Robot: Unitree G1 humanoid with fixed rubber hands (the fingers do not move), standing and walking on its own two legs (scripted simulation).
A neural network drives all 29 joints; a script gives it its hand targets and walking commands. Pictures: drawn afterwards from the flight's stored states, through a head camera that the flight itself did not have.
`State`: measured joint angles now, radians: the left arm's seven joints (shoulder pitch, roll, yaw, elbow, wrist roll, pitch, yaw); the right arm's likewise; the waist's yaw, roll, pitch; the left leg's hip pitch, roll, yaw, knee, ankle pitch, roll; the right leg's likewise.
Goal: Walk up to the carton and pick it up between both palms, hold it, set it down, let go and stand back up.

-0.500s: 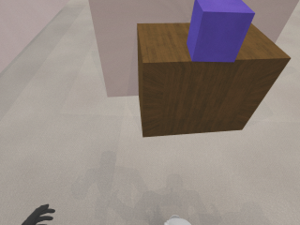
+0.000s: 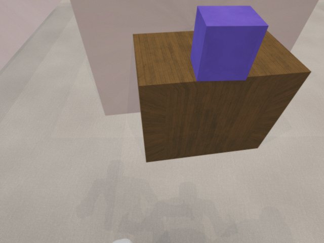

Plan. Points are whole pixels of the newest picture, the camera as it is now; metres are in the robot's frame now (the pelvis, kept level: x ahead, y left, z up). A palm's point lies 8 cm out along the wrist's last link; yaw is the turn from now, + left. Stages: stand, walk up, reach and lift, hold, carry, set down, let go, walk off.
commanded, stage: walk up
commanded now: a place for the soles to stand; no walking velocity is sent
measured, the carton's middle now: (222, 44) +0.89 -0.27 +0.04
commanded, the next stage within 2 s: none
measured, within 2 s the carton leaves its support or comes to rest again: neither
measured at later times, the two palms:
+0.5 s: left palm (78, 197) +0.27 +0.25 -0.12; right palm (302, 227) +0.19 -0.39 -0.13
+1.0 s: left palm (91, 182) +0.31 +0.22 -0.10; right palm (300, 181) +0.31 -0.42 -0.09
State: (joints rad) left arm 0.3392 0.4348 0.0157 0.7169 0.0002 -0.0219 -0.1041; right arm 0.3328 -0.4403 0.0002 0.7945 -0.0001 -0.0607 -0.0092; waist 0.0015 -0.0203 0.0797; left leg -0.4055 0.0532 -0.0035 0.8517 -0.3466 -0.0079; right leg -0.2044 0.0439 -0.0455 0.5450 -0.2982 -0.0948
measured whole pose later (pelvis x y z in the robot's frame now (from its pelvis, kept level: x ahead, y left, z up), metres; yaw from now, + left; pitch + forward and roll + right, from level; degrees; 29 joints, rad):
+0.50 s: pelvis +0.14 -0.06 -0.04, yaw -1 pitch -1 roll +4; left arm 0.20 0.46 0.02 0.72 0.00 0.00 -0.10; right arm 0.35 -0.44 0.00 0.80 0.00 -0.10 -0.07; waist 0.00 -0.07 0.05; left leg -0.41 0.08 -0.01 1.04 -0.48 -0.02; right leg -0.59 -0.04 -0.05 0.91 -0.30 -0.07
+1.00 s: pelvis +0.26 -0.09 -0.01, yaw +1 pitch -2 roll +0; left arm 0.34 0.43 0.02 0.72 0.00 0.02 -0.10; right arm 0.34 -0.44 0.00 0.81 0.00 -0.06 -0.05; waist 0.00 -0.03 0.07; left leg -0.43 0.07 -0.01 0.81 -0.35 -0.02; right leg -0.20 0.07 -0.13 0.56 -0.34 -0.12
